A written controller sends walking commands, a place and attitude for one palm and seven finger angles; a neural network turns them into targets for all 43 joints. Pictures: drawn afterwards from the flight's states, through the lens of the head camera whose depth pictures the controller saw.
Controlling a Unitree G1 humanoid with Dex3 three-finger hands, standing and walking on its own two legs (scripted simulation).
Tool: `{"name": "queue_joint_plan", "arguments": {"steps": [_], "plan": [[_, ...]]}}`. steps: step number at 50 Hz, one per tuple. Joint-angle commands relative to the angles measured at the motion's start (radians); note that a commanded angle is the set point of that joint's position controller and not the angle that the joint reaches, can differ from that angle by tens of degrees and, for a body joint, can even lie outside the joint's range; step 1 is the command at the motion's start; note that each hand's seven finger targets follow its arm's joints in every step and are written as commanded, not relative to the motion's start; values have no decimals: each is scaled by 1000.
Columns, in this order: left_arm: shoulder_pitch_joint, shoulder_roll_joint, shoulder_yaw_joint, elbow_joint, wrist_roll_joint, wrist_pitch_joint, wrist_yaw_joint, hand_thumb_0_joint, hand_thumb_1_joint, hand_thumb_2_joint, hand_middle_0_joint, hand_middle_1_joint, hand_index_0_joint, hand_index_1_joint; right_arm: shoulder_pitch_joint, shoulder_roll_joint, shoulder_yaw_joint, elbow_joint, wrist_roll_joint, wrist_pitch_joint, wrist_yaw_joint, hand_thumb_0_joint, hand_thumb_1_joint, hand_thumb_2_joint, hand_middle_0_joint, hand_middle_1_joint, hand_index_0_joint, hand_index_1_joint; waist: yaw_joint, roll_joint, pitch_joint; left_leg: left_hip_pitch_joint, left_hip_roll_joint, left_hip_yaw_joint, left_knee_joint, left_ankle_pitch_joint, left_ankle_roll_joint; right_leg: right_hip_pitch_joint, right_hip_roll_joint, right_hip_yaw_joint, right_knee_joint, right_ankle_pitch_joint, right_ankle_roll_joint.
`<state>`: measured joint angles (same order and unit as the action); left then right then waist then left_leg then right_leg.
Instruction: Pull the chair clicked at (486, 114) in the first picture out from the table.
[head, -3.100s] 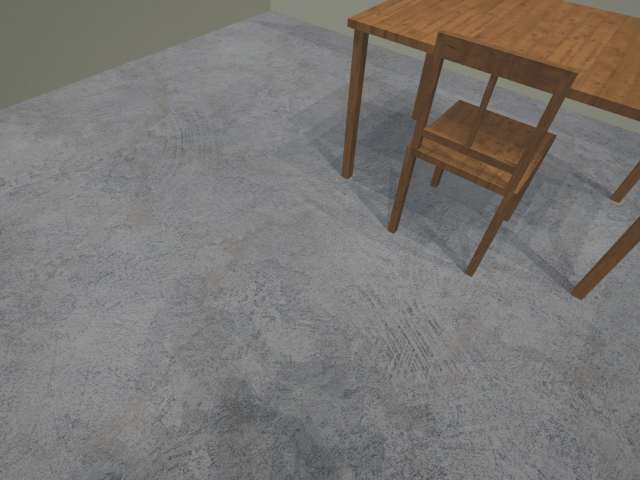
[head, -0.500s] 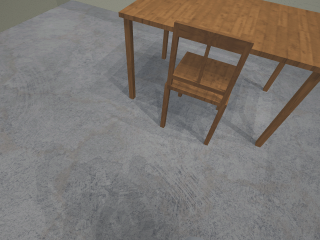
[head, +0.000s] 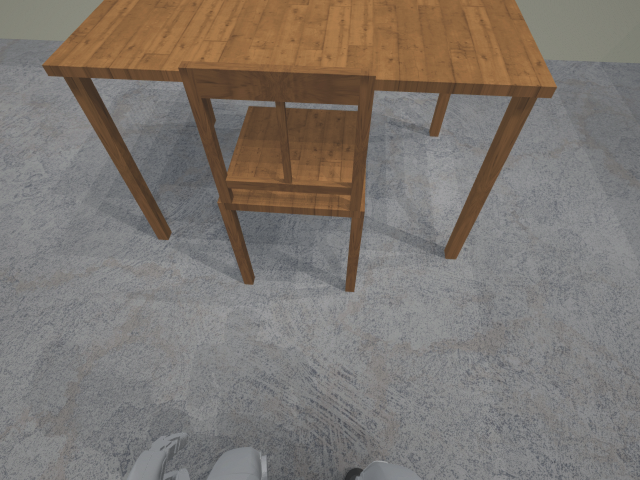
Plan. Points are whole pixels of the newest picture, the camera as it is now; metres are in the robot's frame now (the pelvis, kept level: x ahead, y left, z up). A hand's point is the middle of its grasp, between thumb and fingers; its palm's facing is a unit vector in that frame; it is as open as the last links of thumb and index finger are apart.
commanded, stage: take the last steps up to it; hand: left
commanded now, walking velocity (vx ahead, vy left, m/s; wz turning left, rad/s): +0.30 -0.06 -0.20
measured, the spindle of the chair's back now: (284, 144) +0.79 +0.09 -0.11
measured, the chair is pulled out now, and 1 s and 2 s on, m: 0.00 0.00 0.00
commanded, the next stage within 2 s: come to a stop and stand still in 0.90 s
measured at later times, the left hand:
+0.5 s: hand (175, 465) +0.16 +0.21 -0.16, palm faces -0.08 -0.99 -0.12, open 7.4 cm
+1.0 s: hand (241, 350) +0.34 +0.14 -0.18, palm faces -0.07 -0.99 -0.14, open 7.3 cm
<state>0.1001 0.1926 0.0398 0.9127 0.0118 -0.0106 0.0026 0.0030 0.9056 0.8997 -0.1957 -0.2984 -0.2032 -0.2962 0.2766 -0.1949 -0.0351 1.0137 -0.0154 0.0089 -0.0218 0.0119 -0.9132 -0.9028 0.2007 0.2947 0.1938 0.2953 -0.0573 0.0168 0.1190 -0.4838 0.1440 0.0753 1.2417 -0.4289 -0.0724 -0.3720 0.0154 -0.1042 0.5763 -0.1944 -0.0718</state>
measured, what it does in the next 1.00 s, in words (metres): walks ahead: left foot, then right foot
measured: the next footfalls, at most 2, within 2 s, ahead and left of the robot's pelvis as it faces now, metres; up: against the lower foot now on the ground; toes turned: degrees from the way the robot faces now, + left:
left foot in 0.24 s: +0.11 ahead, +0.14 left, +0.00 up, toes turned +5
right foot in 0.68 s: +0.27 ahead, -0.15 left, +0.00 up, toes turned -16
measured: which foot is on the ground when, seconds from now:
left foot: up 0.00-0.22, down 0.24-0.70, up 0.72-0.98, down 1.00-1.00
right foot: down 0.00-0.24, up 0.26-0.66, down 0.68-1.00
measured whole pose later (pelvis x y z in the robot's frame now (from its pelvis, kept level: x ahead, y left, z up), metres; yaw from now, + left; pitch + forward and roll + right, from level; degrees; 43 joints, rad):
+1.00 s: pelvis +0.29 -0.02 +0.00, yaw -6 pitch +0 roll -4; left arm 0.26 0.16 0.04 1.08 0.02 -0.03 0.02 0.00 0.93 0.90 -0.20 -0.30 -0.20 -0.30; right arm 0.25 -0.17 -0.05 1.03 -0.02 -0.04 -0.01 0.02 -0.95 -0.90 0.20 0.29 0.19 0.30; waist -0.01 0.01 0.02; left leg -0.38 0.10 0.13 0.64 -0.26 0.00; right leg -0.16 -0.01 -0.18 0.50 -0.33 0.00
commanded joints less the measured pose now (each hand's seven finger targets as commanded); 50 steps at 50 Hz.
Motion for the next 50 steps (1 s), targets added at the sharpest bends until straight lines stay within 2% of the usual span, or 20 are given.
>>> {"name": "queue_joint_plan", "arguments": {"steps": [1, 7, 10, 11, 12, 13, 16, 19, 24, 29, 32, 33, 34, 35, 36, 38, 41, 48, 49, 50], "plan": [[38, 157, 43, -33, 10, -14, 17, 0, 900, 900, -200, -300, -200, -300, 139, -47, -11, -25, -9, 8, -2, 0, -900, -900, 200, 300, 200, 300, -8, -127, -209, 64, -11, -16, -146, 90, 1, 40, -235, 181, -260, 337, -109], [85, 166, 54, -10, 14, -6, -2, 0, 900, 900, -200, -300, -200, -300, 38, -50, -18, -73, -8, -24, 14, 0, -900, -900, 200, 300, 200, 300, 42, -156, -143, 161, -48, 18, -467, 40, 32, 9, -232, 288, -341, -225, -122], [97, 124, 47, -4, 4, 5, -10, 0, 900, 900, -200, -300, -200, -300, 153, -57, -17, -33, -11, -45, 5, 0, -900, -900, 200, 300, 200, 300, -6, -42, -128, 426, -62, 25, -767, 91, 47, -119, -142, 237, -196, -359, -57], [109, 55, 35, -20, -2, 7, -18, 0, 900, 900, -200, -300, -200, -300, 219, -135, -31, -20, -23, -55, 0, 0, -900, -900, 200, 300, 200, 300, -29, 222, -107, 480, 141, -280, -958, -137, 114, -256, -34, 139, 61, -368, 2], [76, 38, 32, -54, 5, -2, -24, 0, 900, 900, -200, -300, -200, -300, 244, -205, -43, -33, -27, -51, -7, 0, -900, -900, 200, 300, 200, 300, -37, 345, -33, 435, 347, -551, -1121, -261, 216, -385, 19, 39, 301, -375, 42], [28, 88, 47, -59, 24, -1, -29, 0, 900, 900, -200, -300, -200, -300, 207, -200, -44, -31, -27, -51, -12, 0, -900, -900, 200, 300, 200, 300, -40, 248, 1, 351, 366, -577, -1157, -290, 246, -390, -40, 125, 460, -314, 39], [118, 72, 55, 12, 28, -2, -44, 0, 900, 900, -200, -300, -200, -300, 77, -99, -17, -53, -16, -74, -13, 0, -900, -900, 200, 300, 200, 300, 45, 96, 3, 310, 209, -257, -1106, -7, 174, -332, -81, 131, 569, -88, 66], [155, 40, 40, 47, 20, 7, -40, 0, 900, 900, -200, -300, -200, -300, 128, -84, -12, -18, -9, -87, -15, 0, -900, -900, 200, 300, 200, 300, 46, 103, -36, 374, 159, -97, -1067, 265, 177, -300, -88, 106, 546, -19, 85], [76, 12, 23, 50, 18, 6, -40, 0, 900, 900, -200, -300, -200, -300, 235, -77, -15, 44, -12, -86, -16, 0, -900, -900, 200, 300, 200, 300, 8, 129, -24, 476, 157, -18, -1026, 518, 190, -304, -112, 37, 354, -28, 93], [-18, 0, 15, 45, 12, -12, -42, 0, 900, 900, -200, -300, -200, -300, 269, -90, -28, 86, -21, -71, -10, 0, -900, -900, 200, 300, 200, 300, -27, 178, -7, 468, 166, 5, -977, 535, 195, -168, -79, -36, 93, -98, 60], [151, 28, 29, 106, 11, -28, -37, 0, 900, 900, -200, -300, -200, -300, 218, -95, -31, 94, -12, -66, -8, 0, -900, -900, 200, 300, 200, 300, 68, 134, -96, 401, 131, 44, -800, 600, 158, 132, -17, -84, -88, -10, 27], [283, 76, 43, 155, 14, -39, -29, 0, 900, 900, -200, -300, -200, -300, 208, -81, -31, 97, -1, -69, -1, 0, -900, -900, 200, 300, 200, 300, 128, 65, -166, 283, 93, 85, -633, 565, 128, 361, -58, -30, -103, 36, 0], [423, 177, 69, 193, 17, -51, -13, 0, 900, 900, -200, -300, -200, -300, 223, -24, -20, 79, 12, -75, 9, 0, -900, -900, 200, 300, 200, 300, 176, -168, -285, 41, 10, 143, -364, 269, 89, 619, -294, 239, -144, 36, -72], [494, 246, 76, 199, 0, -49, -3, 0, 900, 900, -200, -300, -200, -300, 183, -1, -7, 34, 17, -69, 4, 0, -900, -900, 200, 300, 200, 300, 179, -265, -307, -115, -91, 71, -87, -190, 81, 656, -471, 516, -260, 166, -157], [434, 238, 74, 194, -4, -43, 3, 0, 900, 900, -200, -300, -200, -300, 123, -18, -17, 35, 16, -60, 4, 0, -900, -900, 200, 300, 200, 300, 177, -227, -265, -125, -53, -30, 17, -165, 101, 508, -461, 481, -309, 49, -174], [263, 117, 45, 151, 0, -38, 14, 0, 900, 900, -200, -300, -200, -300, 66, -5, -24, 29, -1, -53, 9, 0, -900, -900, 200, 300, 200, 300, 108, -130, -84, -138, 12, -55, 14, -13, 103, 267, -386, 325, -358, -66, -139], [164, 46, 22, 124, 15, -51, 25, 0, 900, 900, -200, -300, -200, -300, 149, 48, -15, 58, -10, -29, 14, 0, -900, -900, 200, 300, 200, 300, 16, -114, -57, 8, 7, -19, -187, 37, 77, 91, -313, 114, -357, 141, -104], [154, 83, 25, 129, 5, -33, 15, 0, 900, 900, -200, -300, -200, -300, 161, 30, -7, 48, -12, -49, 22, 0, -900, -900, 200, 300, 200, 300, -3, -136, -71, 293, -74, 74, -671, 232, 69, 40, -227, 52, -244, -40, -54], [161, 62, 22, 128, 3, -26, 11, 0, 900, 900, -200, -300, -200, -300, 193, -6, -12, 60, -13, -54, 20, 0, -900, -900, 200, 300, 200, 300, -14, -47, -74, 372, -64, 42, -731, 239, 70, 7, -187, 37, -155, -110, -33], [187, 21, 15, 118, 1, -18, 6, 0, 900, 900, -200, -300, -200, -300, 233, -73, -26, 61, -18, -62, 14, 0, -900, -900, 200, 300, 200, 300, -17, 162, -79, 409, 67, -155, -857, 246, 111, -70, -101, -11, 27, -201, 16]]}}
